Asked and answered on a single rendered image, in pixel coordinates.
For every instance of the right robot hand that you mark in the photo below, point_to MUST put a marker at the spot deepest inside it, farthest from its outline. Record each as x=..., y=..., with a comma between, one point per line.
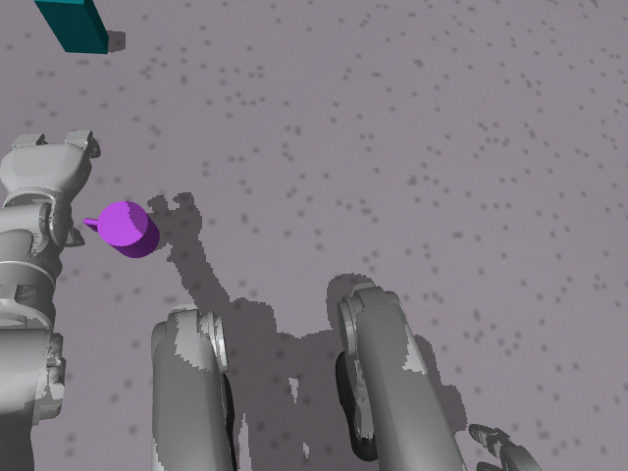
x=500, y=445

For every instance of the right robot foot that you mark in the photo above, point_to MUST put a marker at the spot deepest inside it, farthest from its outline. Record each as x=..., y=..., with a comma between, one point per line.
x=363, y=448

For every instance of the left robot arm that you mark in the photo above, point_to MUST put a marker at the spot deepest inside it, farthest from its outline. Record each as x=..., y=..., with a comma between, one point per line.
x=34, y=227

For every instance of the left robot hand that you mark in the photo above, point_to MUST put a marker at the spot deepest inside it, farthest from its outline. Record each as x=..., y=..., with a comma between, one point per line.
x=62, y=167

